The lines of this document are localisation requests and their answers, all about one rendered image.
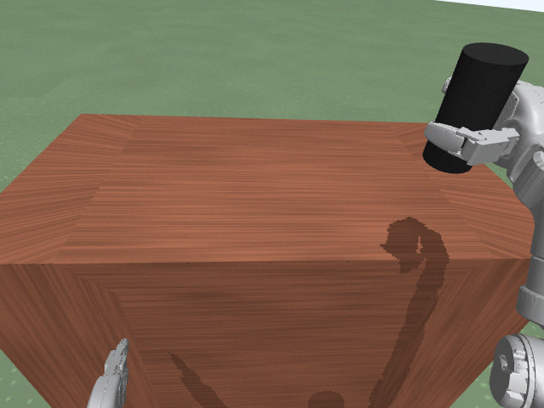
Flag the right robot arm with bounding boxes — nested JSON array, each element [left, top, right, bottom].
[[489, 134, 544, 408]]

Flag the can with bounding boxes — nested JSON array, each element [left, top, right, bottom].
[[422, 42, 529, 174]]

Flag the left robot hand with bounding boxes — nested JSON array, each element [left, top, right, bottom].
[[87, 338, 129, 408]]

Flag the right robot hand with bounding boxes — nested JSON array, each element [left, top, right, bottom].
[[424, 76, 544, 169]]

